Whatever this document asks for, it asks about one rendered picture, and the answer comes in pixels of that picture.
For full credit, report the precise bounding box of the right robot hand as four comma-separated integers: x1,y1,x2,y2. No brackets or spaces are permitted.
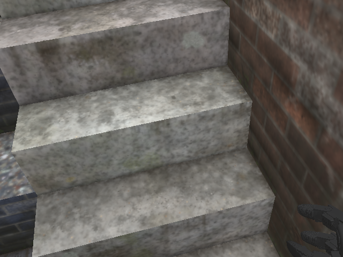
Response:
286,204,343,257

